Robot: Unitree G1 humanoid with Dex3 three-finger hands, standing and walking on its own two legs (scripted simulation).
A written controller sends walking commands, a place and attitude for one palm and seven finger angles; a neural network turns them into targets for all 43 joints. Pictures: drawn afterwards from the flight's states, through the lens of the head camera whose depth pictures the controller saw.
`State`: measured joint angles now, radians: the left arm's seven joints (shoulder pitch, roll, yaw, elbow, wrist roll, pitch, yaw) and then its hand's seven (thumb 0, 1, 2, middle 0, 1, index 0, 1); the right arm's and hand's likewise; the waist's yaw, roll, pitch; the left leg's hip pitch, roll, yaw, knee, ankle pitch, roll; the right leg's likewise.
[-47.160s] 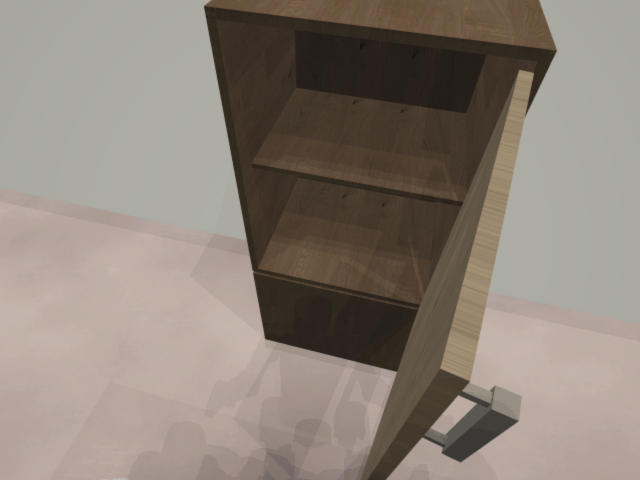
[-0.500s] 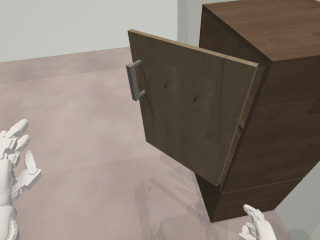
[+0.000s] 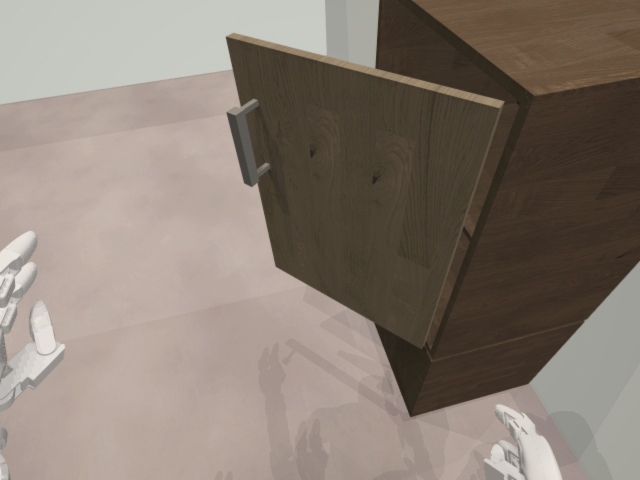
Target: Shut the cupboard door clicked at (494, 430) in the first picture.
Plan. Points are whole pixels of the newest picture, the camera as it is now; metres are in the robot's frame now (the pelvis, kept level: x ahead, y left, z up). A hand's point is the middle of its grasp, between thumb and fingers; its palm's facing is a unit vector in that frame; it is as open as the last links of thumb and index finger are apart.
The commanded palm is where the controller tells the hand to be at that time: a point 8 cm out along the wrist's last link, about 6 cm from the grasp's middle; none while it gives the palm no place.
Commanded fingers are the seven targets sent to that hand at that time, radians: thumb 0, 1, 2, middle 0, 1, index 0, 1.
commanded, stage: step back with the hand held close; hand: left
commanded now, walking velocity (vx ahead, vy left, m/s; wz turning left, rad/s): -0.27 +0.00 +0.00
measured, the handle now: (251, 143) +0.64 +0.18 +0.08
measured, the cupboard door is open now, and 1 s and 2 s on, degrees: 41 41 41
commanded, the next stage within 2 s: stop stepping back and stand still in 0.96 s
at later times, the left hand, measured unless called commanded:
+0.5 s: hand out of the picture +0.11 +0.29 +0.16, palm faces +0.47 -0.74 -0.47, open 7.4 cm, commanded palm +0.05 +0.32 +0.17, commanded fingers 0.00 0.90 0.90 -0.20 -0.30 -0.20 -0.30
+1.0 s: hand out of the picture +0.03 +0.28 +0.16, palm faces +0.43 -0.79 -0.43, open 7.4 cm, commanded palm -0.03 +0.32 +0.17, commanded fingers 0.00 0.90 0.90 -0.20 -0.30 -0.20 -0.30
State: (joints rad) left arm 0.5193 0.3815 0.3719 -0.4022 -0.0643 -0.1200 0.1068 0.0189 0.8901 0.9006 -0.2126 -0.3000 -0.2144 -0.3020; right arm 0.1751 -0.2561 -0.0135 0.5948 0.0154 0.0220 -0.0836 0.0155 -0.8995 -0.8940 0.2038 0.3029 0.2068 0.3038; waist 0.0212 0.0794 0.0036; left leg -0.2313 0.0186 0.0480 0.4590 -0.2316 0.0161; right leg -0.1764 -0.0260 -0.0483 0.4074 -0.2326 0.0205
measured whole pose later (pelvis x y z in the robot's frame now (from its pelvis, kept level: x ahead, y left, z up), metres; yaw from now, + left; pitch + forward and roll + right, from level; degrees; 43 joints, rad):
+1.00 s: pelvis -0.17 +0.01 -0.02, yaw +1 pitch +1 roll -5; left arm 0.53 0.43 0.43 -0.54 -0.06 -0.27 0.14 0.02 0.89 0.90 -0.21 -0.30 -0.21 -0.30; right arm 0.17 -0.19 -0.01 0.66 0.00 -0.10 -0.07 0.02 -0.90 -0.89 0.20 0.30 0.21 0.30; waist 0.04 0.03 0.03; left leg -0.53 0.07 0.04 0.46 0.02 0.02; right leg -0.19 0.09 0.03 0.51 -0.34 0.01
